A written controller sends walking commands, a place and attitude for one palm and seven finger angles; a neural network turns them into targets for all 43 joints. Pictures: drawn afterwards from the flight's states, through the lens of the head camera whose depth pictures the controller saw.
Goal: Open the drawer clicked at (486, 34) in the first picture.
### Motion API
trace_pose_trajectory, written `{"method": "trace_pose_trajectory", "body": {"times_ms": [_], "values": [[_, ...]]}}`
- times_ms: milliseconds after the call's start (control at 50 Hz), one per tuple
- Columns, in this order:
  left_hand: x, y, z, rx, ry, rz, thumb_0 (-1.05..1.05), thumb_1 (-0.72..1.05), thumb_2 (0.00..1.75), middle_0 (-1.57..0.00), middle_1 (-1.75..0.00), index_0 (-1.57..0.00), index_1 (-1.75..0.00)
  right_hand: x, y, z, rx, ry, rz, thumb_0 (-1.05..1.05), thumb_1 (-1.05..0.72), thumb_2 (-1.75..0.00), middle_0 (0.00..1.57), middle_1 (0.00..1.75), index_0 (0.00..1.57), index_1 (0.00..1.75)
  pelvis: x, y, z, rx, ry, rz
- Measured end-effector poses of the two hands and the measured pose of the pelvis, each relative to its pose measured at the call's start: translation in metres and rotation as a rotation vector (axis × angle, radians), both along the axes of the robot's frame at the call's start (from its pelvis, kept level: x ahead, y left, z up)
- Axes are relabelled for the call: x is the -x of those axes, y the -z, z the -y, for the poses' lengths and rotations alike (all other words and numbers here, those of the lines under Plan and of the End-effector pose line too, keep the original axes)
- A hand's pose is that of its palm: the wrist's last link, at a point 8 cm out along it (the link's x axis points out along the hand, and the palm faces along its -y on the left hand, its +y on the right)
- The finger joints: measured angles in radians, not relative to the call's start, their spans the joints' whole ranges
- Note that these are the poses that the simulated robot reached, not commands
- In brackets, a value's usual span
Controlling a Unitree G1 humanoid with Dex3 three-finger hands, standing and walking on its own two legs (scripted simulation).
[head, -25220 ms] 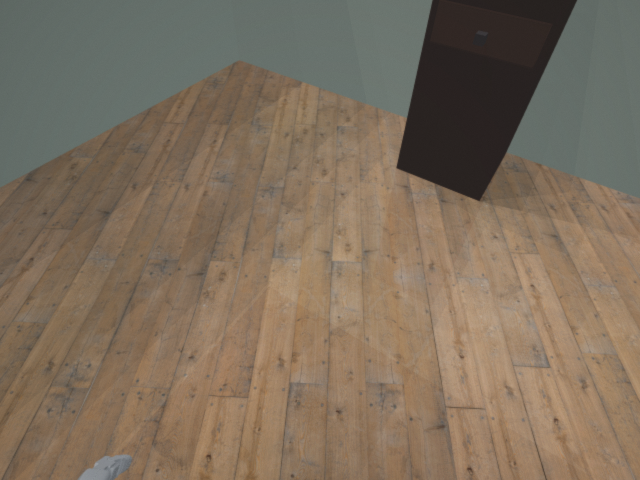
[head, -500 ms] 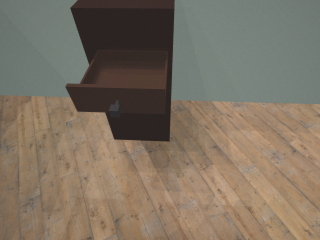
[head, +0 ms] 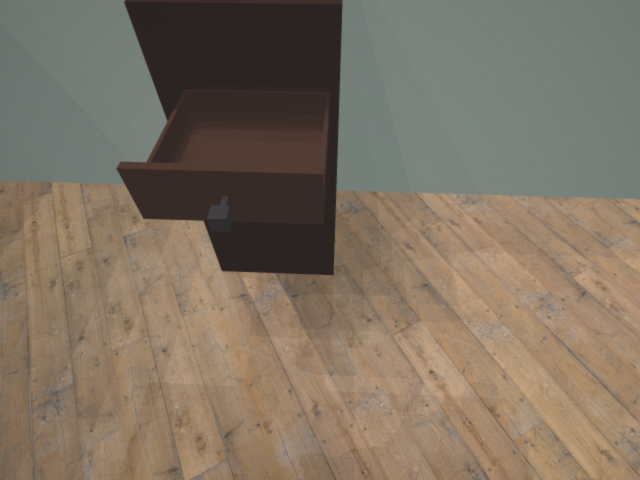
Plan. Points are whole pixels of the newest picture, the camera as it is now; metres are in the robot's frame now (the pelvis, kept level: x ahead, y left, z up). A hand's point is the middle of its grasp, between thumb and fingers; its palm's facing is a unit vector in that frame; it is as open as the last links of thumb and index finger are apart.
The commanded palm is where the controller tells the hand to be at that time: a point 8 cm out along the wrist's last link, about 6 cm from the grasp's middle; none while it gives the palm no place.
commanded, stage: look to check the result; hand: left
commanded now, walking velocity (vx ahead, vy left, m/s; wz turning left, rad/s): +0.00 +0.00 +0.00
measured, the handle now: (222, 211) +0.58 +0.22 -0.07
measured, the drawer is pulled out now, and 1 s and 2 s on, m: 0.30 0.30 0.30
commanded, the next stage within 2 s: stand and wait in 0.30 s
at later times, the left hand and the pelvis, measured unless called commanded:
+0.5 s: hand out of the picture +0.11 +0.24 -0.15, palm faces -0.03 -0.94 -0.35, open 7.3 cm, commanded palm none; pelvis +0.02 +0.00 +0.00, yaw +0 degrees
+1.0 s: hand out of the picture +0.12 +0.24 -0.16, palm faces -0.04 -0.94 -0.34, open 7.3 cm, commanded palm none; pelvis +0.03 -0.01 +0.00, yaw +0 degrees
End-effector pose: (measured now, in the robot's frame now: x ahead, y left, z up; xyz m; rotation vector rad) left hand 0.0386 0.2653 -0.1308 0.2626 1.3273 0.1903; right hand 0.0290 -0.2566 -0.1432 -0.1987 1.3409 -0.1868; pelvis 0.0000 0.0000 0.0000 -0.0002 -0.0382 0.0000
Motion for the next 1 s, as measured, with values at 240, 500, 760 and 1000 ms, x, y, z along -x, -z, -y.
{"method": "trace_pose_trajectory", "body": {"times_ms": [240,500,760,1000], "values": [[-0.025,-0.008,-0.013,-0.034,0.016,0.039,0.0,0.91,0.9,-0.2,-0.3,-0.21,-0.3,-0.037,-0.009,0.021,0.041,-0.031,0.061,0.01,-0.91,-0.9,0.2,0.3,0.21,0.3,-0.008,-0.001,0.002,-0.002,0.0,-0.003],[-0.062,-0.016,-0.02,-0.055,0.05,0.101,0.0,0.91,0.9,-0.2,-0.3,-0.21,-0.3,-0.06,-0.018,0.038,0.078,-0.042,0.101,0.01,-0.91,-0.9,0.2,0.3,0.21,0.3,-0.018,-0.002,0.004,-0.003,0.002,-0.006],[-0.074,-0.015,-0.02,-0.056,0.06,0.098,0.0,0.91,0.9,-0.2,-0.3,-0.21,-0.3,-0.06,-0.018,0.039,0.081,-0.04,0.074,0.01,-0.91,-0.9,0.2,0.3,0.21,0.3,-0.026,-0.003,0.005,-0.004,0.004,-0.01],[-0.074,-0.013,-0.017,-0.048,0.058,0.079,0.0,0.91,0.9,-0.2,-0.3,-0.21,-0.3,-0.062,-0.017,0.038,0.079,-0.035,0.064,0.01,-0.9,-0.9,0.2,0.3,0.21,0.3,-0.031,-0.003,0.005,-0.003,0.008,-0.012]]}}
